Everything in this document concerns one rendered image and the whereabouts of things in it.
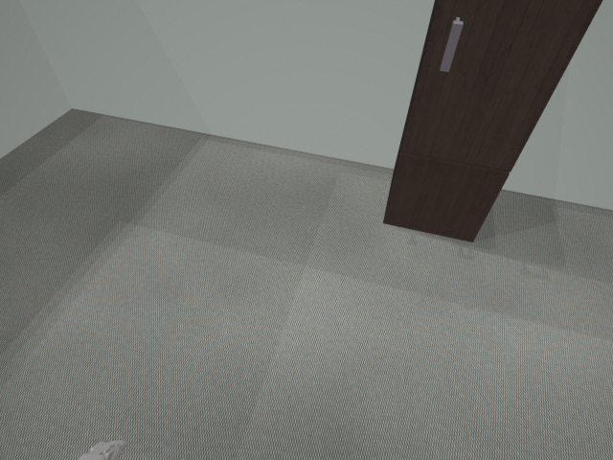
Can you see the handle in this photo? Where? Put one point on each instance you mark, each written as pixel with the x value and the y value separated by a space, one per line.
pixel 451 44

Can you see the cupboard door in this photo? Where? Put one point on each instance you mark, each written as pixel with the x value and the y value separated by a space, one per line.
pixel 507 57

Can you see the left robot hand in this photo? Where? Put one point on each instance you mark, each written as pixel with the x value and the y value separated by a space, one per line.
pixel 105 451

